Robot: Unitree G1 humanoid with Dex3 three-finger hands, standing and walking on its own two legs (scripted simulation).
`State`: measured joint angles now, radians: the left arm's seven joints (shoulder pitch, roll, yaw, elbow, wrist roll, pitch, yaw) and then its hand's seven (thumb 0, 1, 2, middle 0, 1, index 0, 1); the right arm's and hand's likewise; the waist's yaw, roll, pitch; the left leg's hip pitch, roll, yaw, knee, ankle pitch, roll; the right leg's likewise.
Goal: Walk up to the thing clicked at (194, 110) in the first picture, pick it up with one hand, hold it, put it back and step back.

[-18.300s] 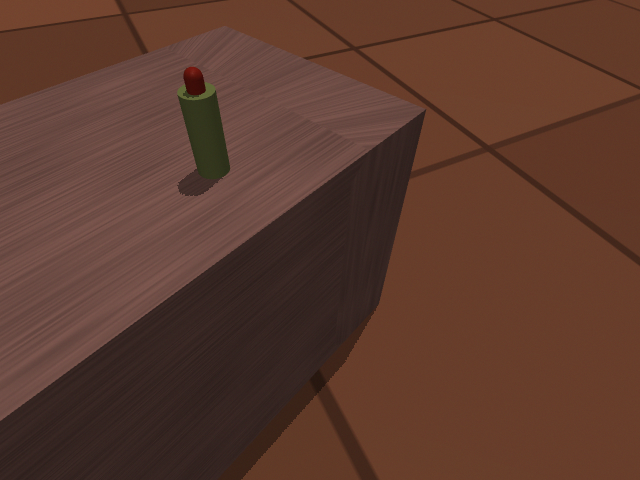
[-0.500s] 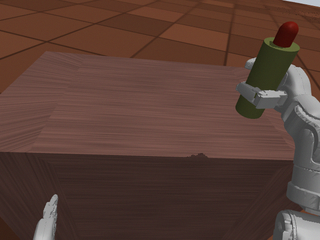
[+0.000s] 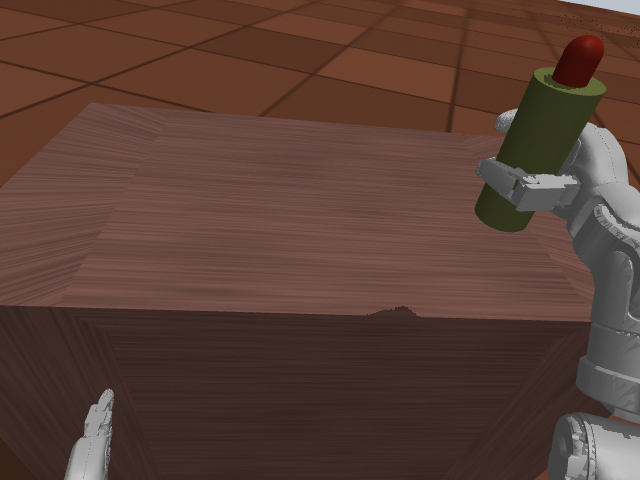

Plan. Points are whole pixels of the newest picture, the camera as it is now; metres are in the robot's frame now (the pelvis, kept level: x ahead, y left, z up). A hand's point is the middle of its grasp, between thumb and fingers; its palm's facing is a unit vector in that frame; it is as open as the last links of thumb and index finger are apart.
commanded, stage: hold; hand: right
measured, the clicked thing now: (538, 141) +0.34 -0.18 +0.33
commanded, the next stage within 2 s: crouch in 0.04 s
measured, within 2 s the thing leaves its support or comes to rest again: neither
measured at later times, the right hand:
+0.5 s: hand (495, 178) +0.38 -0.18 +0.27, palm faces +0.12 +0.99 -0.01, open 8.1 cm
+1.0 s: hand (464, 188) +0.45 -0.18 +0.21, palm faces +0.13 +0.99 -0.01, open 8.1 cm
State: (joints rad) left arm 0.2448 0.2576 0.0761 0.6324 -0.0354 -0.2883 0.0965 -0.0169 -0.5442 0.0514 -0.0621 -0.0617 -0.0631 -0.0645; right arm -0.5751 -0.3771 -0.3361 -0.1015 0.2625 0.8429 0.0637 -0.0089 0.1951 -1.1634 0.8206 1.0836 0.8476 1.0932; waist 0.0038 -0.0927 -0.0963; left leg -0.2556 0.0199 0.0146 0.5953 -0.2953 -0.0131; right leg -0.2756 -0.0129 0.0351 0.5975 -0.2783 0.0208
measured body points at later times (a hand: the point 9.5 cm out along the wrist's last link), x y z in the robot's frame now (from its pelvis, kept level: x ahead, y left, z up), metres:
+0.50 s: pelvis +0.00 +0.00 +0.00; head -0.04 +0.03 +0.45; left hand +0.17 +0.26 -0.06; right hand +0.37 -0.23 +0.27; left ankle +0.02 +0.13 -0.73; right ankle +0.03 -0.13 -0.73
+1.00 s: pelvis +0.00 +0.00 +0.00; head +0.00 +0.02 +0.45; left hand +0.15 +0.27 -0.07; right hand +0.44 -0.24 +0.21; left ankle +0.02 +0.13 -0.73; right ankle +0.03 -0.13 -0.73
